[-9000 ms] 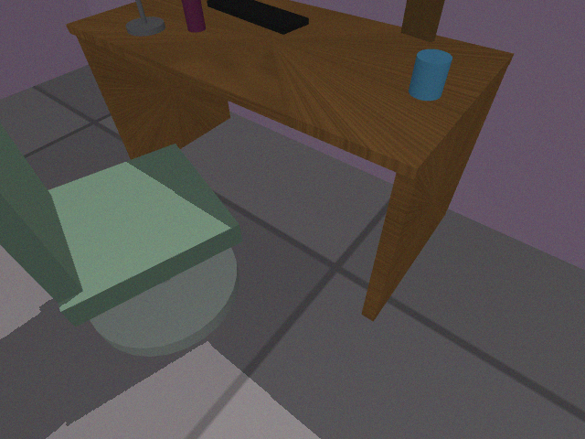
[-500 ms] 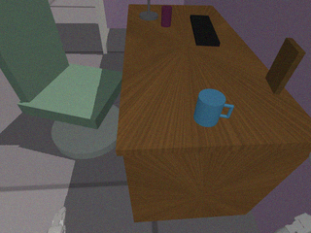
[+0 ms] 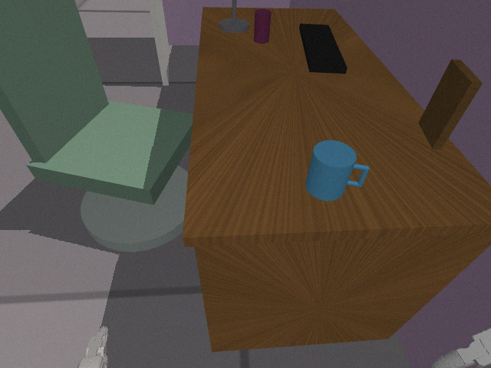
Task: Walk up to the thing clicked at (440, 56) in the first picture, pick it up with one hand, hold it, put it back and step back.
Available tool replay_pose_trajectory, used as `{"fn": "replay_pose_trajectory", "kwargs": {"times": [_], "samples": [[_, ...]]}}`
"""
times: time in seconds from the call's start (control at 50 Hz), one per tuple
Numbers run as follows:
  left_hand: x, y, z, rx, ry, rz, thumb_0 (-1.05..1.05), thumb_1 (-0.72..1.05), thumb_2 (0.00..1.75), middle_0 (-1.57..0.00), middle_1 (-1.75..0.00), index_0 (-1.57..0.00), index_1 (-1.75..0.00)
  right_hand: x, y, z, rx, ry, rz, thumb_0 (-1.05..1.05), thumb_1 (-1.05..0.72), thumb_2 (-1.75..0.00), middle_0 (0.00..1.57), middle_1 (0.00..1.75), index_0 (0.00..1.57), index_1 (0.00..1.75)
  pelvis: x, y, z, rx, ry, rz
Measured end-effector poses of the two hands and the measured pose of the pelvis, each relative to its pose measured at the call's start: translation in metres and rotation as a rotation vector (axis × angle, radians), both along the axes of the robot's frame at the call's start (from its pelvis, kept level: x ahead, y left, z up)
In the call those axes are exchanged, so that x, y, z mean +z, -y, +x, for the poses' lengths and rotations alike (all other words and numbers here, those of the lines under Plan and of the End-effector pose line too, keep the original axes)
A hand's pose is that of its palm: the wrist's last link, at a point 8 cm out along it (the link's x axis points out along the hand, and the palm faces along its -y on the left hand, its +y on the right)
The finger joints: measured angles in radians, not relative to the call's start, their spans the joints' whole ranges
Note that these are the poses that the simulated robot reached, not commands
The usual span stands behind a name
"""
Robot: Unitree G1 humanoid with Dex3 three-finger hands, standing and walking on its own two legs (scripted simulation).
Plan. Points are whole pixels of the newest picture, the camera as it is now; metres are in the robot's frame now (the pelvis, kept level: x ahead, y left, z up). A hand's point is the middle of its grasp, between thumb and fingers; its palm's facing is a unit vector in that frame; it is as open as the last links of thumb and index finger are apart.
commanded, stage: go down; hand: right
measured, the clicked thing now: (337, 172) +0.52 -0.20 +0.02
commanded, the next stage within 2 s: none
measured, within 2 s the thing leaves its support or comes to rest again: neither
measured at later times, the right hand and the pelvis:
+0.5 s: hand (473, 225) +0.28 -0.30 +0.15, palm faces +0.22 +0.96 -0.17, open 17.7 cm; pelvis +0.00 +0.00 +0.00, yaw +0 degrees
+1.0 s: hand (471, 189) +0.35 -0.33 +0.15, palm faces +0.16 +0.99 -0.01, open 17.7 cm; pelvis +0.01 +0.00 -0.01, yaw +1 degrees
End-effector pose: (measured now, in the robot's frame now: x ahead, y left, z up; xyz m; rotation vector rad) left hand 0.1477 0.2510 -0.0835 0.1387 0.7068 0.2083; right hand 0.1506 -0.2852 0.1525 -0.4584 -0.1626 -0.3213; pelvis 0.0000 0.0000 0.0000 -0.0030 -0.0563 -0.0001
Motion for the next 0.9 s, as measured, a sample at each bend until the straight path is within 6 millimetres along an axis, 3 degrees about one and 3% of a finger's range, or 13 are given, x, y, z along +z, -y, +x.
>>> {"fn": "replay_pose_trajectory", "kwargs": {"times": [0.24, 0.64, 0.76, 0.9], "samples": [[0.006, -0.008, 0.008, 0.024, 0.016, 0.035, -0.01, -0.53, 0.04, -0.05, -0.05, -0.05, -0.05, -0.004, 0.015, 0.022, 0.014, 0.027, 0.064, -0.02, 0.57, -0.03, 0.05, 0.05, 0.05, 0.06, -0.002, -0.003, 0.001, -0.002, 0.001, 0.001], [0.002, -0.001, -0.007, 0.021, 0.002, 0.101, -0.01, -0.53, 0.04, -0.05, -0.05, -0.05, -0.05, -0.001, 0.077, 0.133, 0.178, -0.096, 0.410, -0.02, 0.60, -0.03, 0.04, 0.05, 0.04, 0.06, -0.002, -0.001, -0.001, 0.000, -0.061, 0.005], [0.001, -0.007, -0.013, 0.028, -0.019, 0.140, -0.01, -0.54, 0.04, -0.05, -0.05, -0.06, -0.06, -0.003, 0.088, 0.154, 0.200, -0.134, 0.463, -0.02, 0.61, -0.03, 0.04, 0.05, 0.03, 0.06, -0.004, 0.002, 0.001, 0.009, -0.084, 0.009], [0.001, 0.000, -0.011, 0.002, -0.018, 0.148, -0.01, -0.54, 0.05, -0.05, -0.05, -0.06, -0.06, -0.006, 0.094, 0.164, 0.185, -0.150, 0.468, -0.02, 0.60, -0.04, 0.04, 0.05, 0.04, 0.06, -0.005, 0.003, 0.003, 0.012, -0.106, 0.015]]}}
